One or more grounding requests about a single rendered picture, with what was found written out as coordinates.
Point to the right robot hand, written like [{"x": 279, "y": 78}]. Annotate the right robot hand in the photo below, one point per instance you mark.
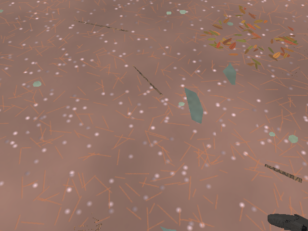
[{"x": 289, "y": 222}]

